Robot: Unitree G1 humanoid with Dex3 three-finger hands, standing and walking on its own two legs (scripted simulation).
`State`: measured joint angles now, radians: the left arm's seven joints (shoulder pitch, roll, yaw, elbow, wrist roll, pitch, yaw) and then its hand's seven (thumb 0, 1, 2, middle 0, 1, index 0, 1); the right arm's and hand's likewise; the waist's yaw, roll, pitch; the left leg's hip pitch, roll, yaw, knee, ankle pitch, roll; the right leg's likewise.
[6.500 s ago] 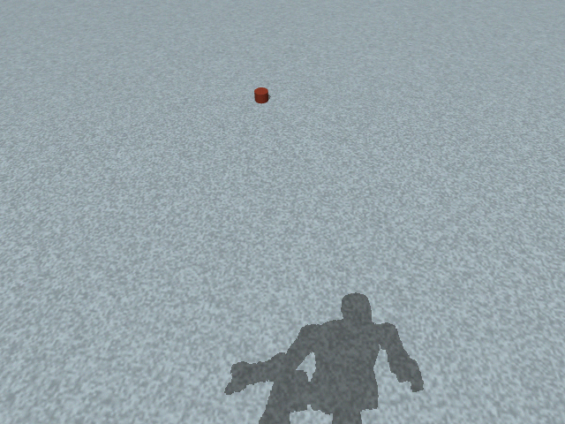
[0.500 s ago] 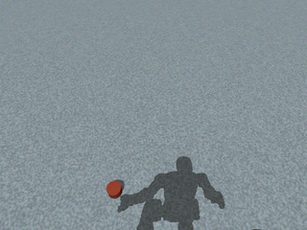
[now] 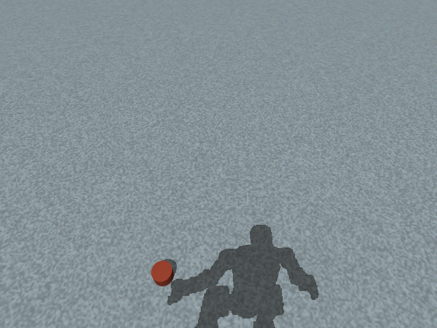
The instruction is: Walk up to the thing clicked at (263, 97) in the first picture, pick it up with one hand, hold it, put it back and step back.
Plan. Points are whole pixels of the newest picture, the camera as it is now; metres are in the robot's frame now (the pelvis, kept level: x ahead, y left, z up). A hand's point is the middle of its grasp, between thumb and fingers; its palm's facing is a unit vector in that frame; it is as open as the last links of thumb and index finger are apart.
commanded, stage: walk up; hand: left
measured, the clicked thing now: (162, 273) +0.46 +0.25 -0.75
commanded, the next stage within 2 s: stand in 0.30 s
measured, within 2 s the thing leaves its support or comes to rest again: neither
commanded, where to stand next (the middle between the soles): +0.07 +0.01 m, yaw +2 degrees
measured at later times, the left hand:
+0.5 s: hand out of the picture +0.09 +0.25 -0.16, palm faces -0.03 -0.94 -0.33, open 7.3 cm
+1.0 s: hand out of the picture +0.08 +0.24 -0.15, palm faces -0.03 -0.94 -0.34, open 7.3 cm
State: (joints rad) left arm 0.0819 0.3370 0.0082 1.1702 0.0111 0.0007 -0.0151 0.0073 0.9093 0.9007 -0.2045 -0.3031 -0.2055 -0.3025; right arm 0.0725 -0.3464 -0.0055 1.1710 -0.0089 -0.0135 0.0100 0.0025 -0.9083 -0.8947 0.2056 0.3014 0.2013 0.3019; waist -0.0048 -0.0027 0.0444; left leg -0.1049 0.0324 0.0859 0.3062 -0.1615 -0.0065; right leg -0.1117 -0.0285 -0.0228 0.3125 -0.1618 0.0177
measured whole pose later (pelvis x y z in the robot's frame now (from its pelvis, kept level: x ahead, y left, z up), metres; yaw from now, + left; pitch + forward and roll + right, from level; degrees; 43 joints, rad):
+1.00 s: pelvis +0.01 -0.01 +0.00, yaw +1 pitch -2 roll +0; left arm 0.11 0.35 -0.01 1.14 0.01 -0.01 -0.01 0.01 0.91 0.90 -0.20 -0.30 -0.21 -0.30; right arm 0.09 -0.35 0.00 1.15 -0.01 -0.01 0.01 0.00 -0.91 -0.89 0.21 0.30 0.20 0.30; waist -0.01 0.00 0.04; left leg -0.08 0.04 0.07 0.29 -0.16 -0.02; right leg -0.09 -0.02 -0.03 0.31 -0.18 0.01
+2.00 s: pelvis +0.01 -0.01 +0.00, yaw +1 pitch -2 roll +0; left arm 0.12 0.35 -0.01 1.13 0.01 -0.01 -0.01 0.01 0.91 0.90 -0.20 -0.30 -0.21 -0.30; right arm 0.11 -0.35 0.01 1.14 -0.01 -0.01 0.01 0.00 -0.91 -0.89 0.21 0.30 0.20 0.30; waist -0.01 0.00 0.04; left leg -0.08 0.04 0.07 0.29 -0.17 -0.02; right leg -0.08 -0.02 -0.04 0.31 -0.18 0.00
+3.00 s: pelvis +0.02 -0.01 +0.00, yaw +0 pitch -2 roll +0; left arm 0.12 0.35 -0.01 1.12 0.01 -0.01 -0.01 0.01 0.91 0.90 -0.21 -0.30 -0.21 -0.30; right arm 0.11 -0.35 0.00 1.14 -0.01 -0.01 0.01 0.00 -0.91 -0.89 0.21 0.30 0.20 0.30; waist -0.01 0.00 0.04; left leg -0.07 0.04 0.08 0.29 -0.18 -0.02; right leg -0.08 -0.02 -0.03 0.30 -0.19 0.01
